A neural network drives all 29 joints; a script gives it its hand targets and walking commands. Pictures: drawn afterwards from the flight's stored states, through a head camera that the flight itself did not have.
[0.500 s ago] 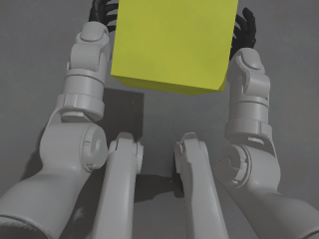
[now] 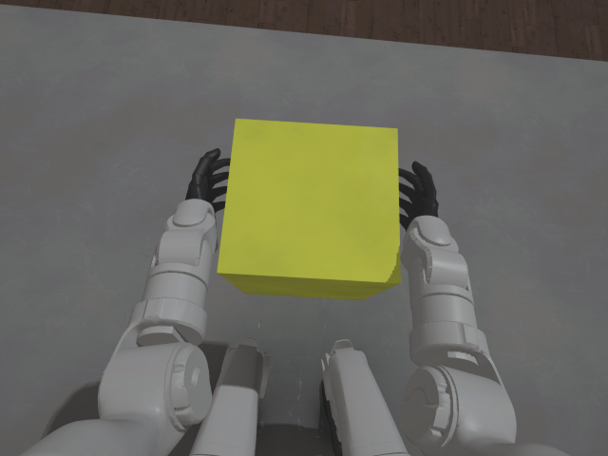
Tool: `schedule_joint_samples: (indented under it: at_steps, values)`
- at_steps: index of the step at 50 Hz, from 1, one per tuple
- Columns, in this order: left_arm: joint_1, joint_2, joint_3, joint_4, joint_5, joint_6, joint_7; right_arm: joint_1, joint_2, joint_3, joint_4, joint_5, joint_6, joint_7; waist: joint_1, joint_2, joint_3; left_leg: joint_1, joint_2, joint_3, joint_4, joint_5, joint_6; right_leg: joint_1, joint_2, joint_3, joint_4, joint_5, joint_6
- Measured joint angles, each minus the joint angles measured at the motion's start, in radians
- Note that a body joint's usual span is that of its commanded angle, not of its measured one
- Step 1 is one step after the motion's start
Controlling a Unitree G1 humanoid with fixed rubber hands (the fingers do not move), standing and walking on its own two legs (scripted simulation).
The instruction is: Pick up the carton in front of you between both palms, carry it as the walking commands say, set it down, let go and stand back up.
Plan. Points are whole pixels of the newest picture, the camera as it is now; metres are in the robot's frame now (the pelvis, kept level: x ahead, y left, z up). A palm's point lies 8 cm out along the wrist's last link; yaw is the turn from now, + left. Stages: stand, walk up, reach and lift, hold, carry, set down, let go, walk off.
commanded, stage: reach and lift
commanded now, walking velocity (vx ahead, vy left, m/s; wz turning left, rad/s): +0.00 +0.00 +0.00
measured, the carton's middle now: (309, 224) +0.42 -0.01 -0.10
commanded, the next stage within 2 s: hold in 1.72 s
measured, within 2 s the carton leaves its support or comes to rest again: neither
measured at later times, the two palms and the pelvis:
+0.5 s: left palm (167, 195) +0.36 +0.14 +0.11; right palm (483, 211) +0.36 -0.16 +0.11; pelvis +0.04 +0.00 +0.12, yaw +0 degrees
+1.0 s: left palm (134, 185) +0.34 +0.14 +0.18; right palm (531, 201) +0.34 -0.16 +0.18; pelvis +0.04 -0.01 +0.15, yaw +1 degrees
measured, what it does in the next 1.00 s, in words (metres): rises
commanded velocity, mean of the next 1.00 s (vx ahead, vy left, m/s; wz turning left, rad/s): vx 0.00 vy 0.00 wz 0.00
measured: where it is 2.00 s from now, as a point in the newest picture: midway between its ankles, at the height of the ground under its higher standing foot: (288, 429)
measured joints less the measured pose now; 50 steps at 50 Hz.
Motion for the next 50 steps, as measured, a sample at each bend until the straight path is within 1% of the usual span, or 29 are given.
schedule_joint_samples:
  at_steps: [5, 8, 10, 12, 17, 21, 25, 28, 30, 32, 35, 38, 39, 41, 44, 48, 50]
  values:
    - [0.054, -0.018, -0.005, -0.026, 0.01, -0.004, -0.003, 0.06, 0.005, 0.022, -0.004, 0.007, -0.024, 0.002, 0.025, -0.006, 0.02, 0.131, 0.004, 0.004, -0.097, 0.023, 0.009, 0.128, -0.004, 0.014, -0.093, 0.024, -0.002]
    - [0.098, -0.021, -0.015, -0.051, -0.006, 0.006, -0.002, 0.095, 0.017, 0.03, -0.002, 0.004, -0.035, 0.003, 0.024, 0.01, 0.018, 0.201, 0.001, -0.004, -0.147, 0.035, 0.013, 0.202, -0.012, 0.011, -0.147, 0.032, -0.005]
    - [0.116, -0.031, -0.006, -0.047, -0.006, 0.006, -0.003, 0.118, 0.02, 0.033, -0.002, -0.008, -0.034, 0.007, 0.023, 0.02, 0.018, 0.248, -0.002, -0.01, -0.187, 0.046, 0.014, 0.253, -0.018, 0.009, -0.189, 0.042, -0.004]
    - [0.144, -0.041, -0.014, -0.061, -0.013, 0.009, 0.003, 0.148, 0.022, 0.045, -0.022, -0.016, -0.026, 0.012, 0.017, 0.03, 0.025, 0.303, -0.004, -0.017, -0.228, 0.058, 0.017, 0.31, -0.024, 0.006, -0.234, 0.053, -0.005]
    - [0.243, -0.079, -0.032, -0.11, -0.018, 0.017, 0.013, 0.231, 0.022, 0.072, -0.082, -0.026, 0.017, 0.037, -0.004, 0.042, 0.036, 0.461, 0.003, -0.022, -0.349, 0.089, 0.023, 0.472, -0.03, 0.011, -0.361, 0.087, -0.009]
    - [0.313, -0.114, -0.03, -0.137, 0.01, 0.03, 0.017, 0.284, 0.016, 0.086, -0.086, -0.028, 0.036, 0.056, 0.0, 0.026, 0.046, 0.615, 0.017, -0.011, -0.452, 0.11, 0.03, 0.618, -0.03, 0.029, -0.459, 0.113, -0.014]
    - [0.368, -0.118, -0.054, -0.172, 0.029, 0.071, 0.016, 0.331, 0.023, 0.099, -0.092, -0.028, 0.056, 0.058, 0.021, 0.002, 0.075, 0.785, 0.03, -0.004, -0.568, 0.14, 0.028, 0.778, -0.032, 0.043, -0.563, 0.144, -0.02]
    - [0.404, -0.117, -0.065, -0.211, 0.028, 0.099, 0.006, 0.362, 0.033, 0.117, -0.122, -0.023, 0.08, 0.053, 0.033, 0.001, 0.093, 0.894, 0.037, -0.01, -0.644, 0.163, 0.03, 0.887, -0.036, 0.041, -0.639, 0.167, -0.028]
    - [0.417, -0.117, -0.06, -0.222, 0.031, 0.114, 0.001, 0.365, 0.041, 0.121, -0.126, -0.035, 0.098, 0.052, 0.04, 0.003, 0.104, 0.96, 0.039, -0.014, -0.686, 0.175, 0.029, 0.954, -0.039, 0.039, -0.68, 0.179, -0.031]
    - [0.43, -0.111, -0.063, -0.232, 0.029, 0.139, -0.003, 0.367, 0.045, 0.131, -0.13, -0.05, 0.123, 0.051, 0.04, 0.007, 0.115, 1.022, 0.042, -0.021, -0.726, 0.188, 0.029, 1.017, -0.043, 0.034, -0.722, 0.19, -0.035]
    - [0.473, -0.111, -0.09, -0.29, 0.023, 0.176, -0.002, 0.398, 0.036, 0.179, -0.174, -0.042, 0.165, 0.047, 0.039, 0.018, 0.125, 1.105, 0.045, -0.029, -0.789, 0.21, 0.029, 1.104, -0.048, 0.028, -0.79, 0.213, -0.037]
    - [0.506, -0.127, -0.081, -0.318, 0.024, 0.208, -0.004, 0.415, 0.031, 0.199, -0.195, -0.046, 0.21, 0.052, 0.027, 0.026, 0.126, 1.183, 0.049, -0.037, -0.856, 0.237, 0.03, 1.187, -0.055, 0.022, -0.861, 0.24, -0.038]
    - [0.512, -0.126, -0.088, -0.327, 0.03, 0.225, -0.002, 0.414, 0.032, 0.2, -0.192, -0.055, 0.222, 0.057, 0.021, 0.027, 0.128, 1.203, 0.05, -0.039, -0.872, 0.244, 0.03, 1.208, -0.056, 0.021, -0.878, 0.247, -0.039]
    - [0.506, -0.125, -0.093, -0.321, 0.046, 0.249, -0.007, 0.413, 0.032, 0.194, -0.192, -0.07, 0.244, 0.065, 0.019, 0.027, 0.141, 1.239, 0.052, -0.037, -0.892, 0.253, 0.029, 1.242, -0.057, 0.022, -0.896, 0.256, -0.041]
    - [0.469, -0.131, -0.072, -0.293, 0.07, 0.28, -0.014, 0.388, 0.038, 0.159, -0.167, -0.098, 0.263, 0.079, 0.015, 0.023, 0.177, 1.27, 0.053, -0.035, -0.896, 0.257, 0.029, 1.27, -0.056, 0.022, -0.895, 0.258, -0.042]
    - [0.404, -0.128, -0.047, -0.257, 0.089, 0.281, -0.023, 0.351, 0.047, 0.118, -0.147, -0.117, 0.249, 0.084, 0.02, 0.012, 0.222, 1.265, 0.055, -0.03, -0.873, 0.252, 0.027, 1.26, -0.052, 0.024, -0.863, 0.25, -0.045]
    - [0.387, -0.126, -0.049, -0.265, 0.093, 0.28, -0.027, 0.342, 0.047, 0.116, -0.16, -0.116, 0.244, 0.084, 0.027, 0.007, 0.236, 1.26, 0.057, -0.026, -0.873, 0.255, 0.023, 1.252, -0.05, 0.026, -0.858, 0.253, -0.044]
